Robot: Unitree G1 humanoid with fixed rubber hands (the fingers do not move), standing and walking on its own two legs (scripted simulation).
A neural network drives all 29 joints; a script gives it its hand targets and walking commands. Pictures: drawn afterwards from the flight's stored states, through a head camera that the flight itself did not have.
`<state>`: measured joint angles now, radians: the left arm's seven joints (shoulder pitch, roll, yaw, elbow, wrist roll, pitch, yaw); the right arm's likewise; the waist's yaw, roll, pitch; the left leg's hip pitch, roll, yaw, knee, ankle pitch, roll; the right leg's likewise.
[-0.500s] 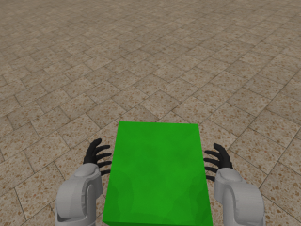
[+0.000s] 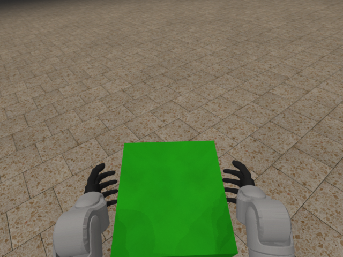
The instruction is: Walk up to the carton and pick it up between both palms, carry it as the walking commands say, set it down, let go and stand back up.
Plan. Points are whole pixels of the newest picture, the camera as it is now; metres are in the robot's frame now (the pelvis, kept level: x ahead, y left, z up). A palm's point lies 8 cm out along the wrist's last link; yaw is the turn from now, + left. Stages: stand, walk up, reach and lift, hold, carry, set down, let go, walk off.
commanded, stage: carry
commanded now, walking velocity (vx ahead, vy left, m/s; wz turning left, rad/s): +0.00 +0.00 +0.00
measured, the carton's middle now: (171, 200) +0.29 +0.02 +0.01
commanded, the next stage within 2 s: none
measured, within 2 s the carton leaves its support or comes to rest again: neither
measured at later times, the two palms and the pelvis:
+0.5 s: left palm (146, 187) +0.26 +0.06 +0.12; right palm (294, 181) +0.28 -0.24 +0.10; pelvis +0.00 -0.10 +0.00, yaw +1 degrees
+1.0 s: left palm (141, 209) +0.22 +0.07 +0.11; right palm (302, 206) +0.23 -0.24 +0.09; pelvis -0.04 -0.09 +0.00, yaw +1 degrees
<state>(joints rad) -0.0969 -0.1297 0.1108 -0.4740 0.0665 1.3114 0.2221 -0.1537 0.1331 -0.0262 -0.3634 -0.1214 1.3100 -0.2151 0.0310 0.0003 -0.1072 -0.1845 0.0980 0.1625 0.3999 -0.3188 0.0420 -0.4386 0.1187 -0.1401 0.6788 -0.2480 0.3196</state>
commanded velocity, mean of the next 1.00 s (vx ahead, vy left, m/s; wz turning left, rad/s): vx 0.00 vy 0.00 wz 0.00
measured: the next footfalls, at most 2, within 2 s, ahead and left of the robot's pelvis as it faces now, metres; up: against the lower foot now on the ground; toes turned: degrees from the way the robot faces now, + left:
right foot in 0.10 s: +0.02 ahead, -0.13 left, +0.00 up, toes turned +6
left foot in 0.52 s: +0.02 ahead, +0.00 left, +0.00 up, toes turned +3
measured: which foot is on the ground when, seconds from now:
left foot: down 0.00-0.10, up 0.12-0.50, down 0.52-1.00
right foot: up 0.00-0.08, down 0.10-1.00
